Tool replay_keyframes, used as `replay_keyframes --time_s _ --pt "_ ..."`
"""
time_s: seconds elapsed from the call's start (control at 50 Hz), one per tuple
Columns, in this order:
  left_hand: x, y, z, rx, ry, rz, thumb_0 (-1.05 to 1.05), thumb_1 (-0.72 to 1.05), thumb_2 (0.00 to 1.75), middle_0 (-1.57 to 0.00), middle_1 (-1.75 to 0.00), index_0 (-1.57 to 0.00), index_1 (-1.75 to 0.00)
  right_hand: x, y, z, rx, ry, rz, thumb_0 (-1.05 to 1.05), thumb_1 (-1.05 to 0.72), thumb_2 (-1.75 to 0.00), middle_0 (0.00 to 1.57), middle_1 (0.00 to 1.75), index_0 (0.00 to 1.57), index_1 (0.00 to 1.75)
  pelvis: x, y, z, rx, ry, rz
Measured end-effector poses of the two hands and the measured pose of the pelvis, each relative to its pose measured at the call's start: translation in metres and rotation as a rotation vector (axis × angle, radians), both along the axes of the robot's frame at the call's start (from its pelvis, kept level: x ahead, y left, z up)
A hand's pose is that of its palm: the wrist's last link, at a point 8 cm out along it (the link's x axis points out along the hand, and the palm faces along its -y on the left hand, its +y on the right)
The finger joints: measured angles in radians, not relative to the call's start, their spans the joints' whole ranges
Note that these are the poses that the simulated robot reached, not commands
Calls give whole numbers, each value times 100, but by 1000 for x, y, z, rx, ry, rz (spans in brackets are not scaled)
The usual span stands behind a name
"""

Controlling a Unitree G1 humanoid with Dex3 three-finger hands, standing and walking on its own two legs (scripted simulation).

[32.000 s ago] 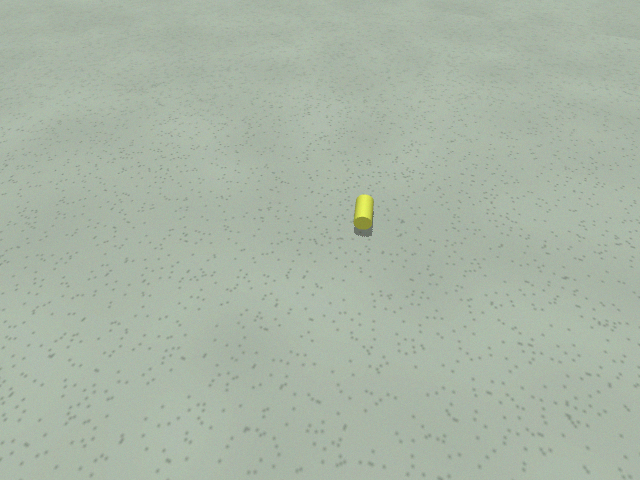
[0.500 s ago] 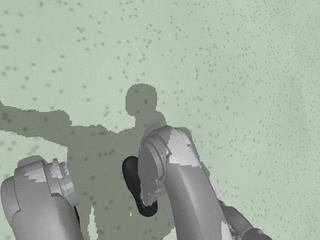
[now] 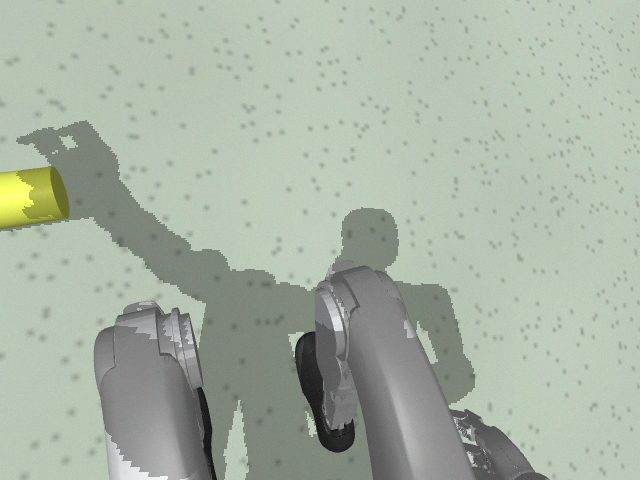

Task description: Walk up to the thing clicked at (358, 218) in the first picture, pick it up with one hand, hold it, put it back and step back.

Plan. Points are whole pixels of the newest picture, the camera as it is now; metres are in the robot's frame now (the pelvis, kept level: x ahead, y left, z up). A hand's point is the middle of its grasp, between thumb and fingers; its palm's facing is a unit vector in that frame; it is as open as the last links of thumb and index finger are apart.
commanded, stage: withdraw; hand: left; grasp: from above
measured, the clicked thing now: (5, 200) +0.48 +0.36 -0.30
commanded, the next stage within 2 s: home in 0.46 s
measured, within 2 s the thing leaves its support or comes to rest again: neither
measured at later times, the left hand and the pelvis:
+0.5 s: hand out of the picture +0.46 +0.35 -0.14, palm faces -0.44 -0.08 -0.89, open 13.5 cm; pelvis -0.02 +0.00 +0.00, yaw +2 degrees
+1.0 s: hand out of the picture +0.39 +0.36 -0.04, palm faces -0.33 -0.44 -0.84, open 9.9 cm; pelvis +0.00 +0.00 +0.08, yaw +4 degrees
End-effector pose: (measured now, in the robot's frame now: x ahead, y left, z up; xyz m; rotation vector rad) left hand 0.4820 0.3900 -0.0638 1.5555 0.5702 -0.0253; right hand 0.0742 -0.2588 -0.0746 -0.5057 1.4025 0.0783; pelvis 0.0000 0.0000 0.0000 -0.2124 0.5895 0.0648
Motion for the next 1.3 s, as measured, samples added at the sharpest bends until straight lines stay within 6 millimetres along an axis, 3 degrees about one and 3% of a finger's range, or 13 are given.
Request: replay_keyframes --time_s 0.1,0.2,0.34,0.52,0.68,0.8,0.92,1.1,1.2,1.3 --pt "-12 -5 27 -51 117 -7 0 -50 99 -9 -100 -10 -101 6 -2 11 -8 -7 -18 0 -91 -90 21 30 20 30 -6 0 23 18 6 18" --pt "-17 -18 33 -139 166 -77 0 -48 98 -12 -98 -12 -99 0 -13 26 -70 11 -14 0 -91 -90 21 30 20 30 -11 -2 33 25 1 25" --pt "-22 -30 11 -180 139 -187 0 -45 96 -14 -96 -14 -96 -15 -24 31 -150 46 -7 0 -91 -90 20 30 20 30 -14 -4 23 23 -18 21" --pt "-19 -35 -26 -120 62 -183 0 -40 92 -18 -92 -19 -92 -31 -12 3 -118 75 -16 1 -90 -90 20 30 20 30 -17 -3 -3 22 -37 12" --pt "-2 -19 -23 -59 -7 -79 0 -33 89 -22 -86 -22 -86 -42 6 -13 -55 84 -69 0 -90 -90 21 30 20 30 -12 -3 -12 21 -8 7" --pt "-9 -7 2 -76 2 7 0 -16 87 -23 -70 -22 -70 -36 11 -6 -11 81 -114 1 -89 -90 21 30 20 30 -6 -1 4 22 27 13" --pt "-49 -11 44 -237 12 87 0 17 80 -21 -48 -21 -50 -10 5 22 1 49 -124 1 -90 -90 21 30 20 30 0 0 43 38 56 29" --pt "-132 -24 125 -537 -52 232 0 68 84 -21 -33 -21 -33 71 0 93 -5 -188 -68 1 -90 -90 21 30 20 30 2 -1 115 68 23 52" --pt "-175 -37 161 -660 -69 341 1 81 87 -21 -31 -21 -31 116 14 140 41 -368 -34 1 -91 -90 20 30 20 30 2 -1 155 84 -26 67" --pt "-210 -56 196 -789 -82 465 1 86 89 -21 -30 -21 -31 145 33 186 104 -500 -16 1 -91 -90 20 30 20 30 6 -2 194 102 -73 82"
